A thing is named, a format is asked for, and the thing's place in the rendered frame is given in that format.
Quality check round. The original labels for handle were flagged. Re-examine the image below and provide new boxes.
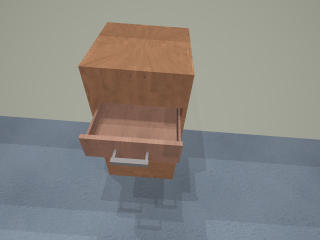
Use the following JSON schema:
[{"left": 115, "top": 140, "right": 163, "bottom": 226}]
[{"left": 110, "top": 149, "right": 149, "bottom": 168}]

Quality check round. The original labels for drawer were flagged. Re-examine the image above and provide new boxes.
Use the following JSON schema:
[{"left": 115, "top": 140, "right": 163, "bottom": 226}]
[{"left": 78, "top": 102, "right": 183, "bottom": 163}]

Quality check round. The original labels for cabinet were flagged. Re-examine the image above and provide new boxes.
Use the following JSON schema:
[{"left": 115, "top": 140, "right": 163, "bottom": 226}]
[{"left": 78, "top": 22, "right": 195, "bottom": 180}]

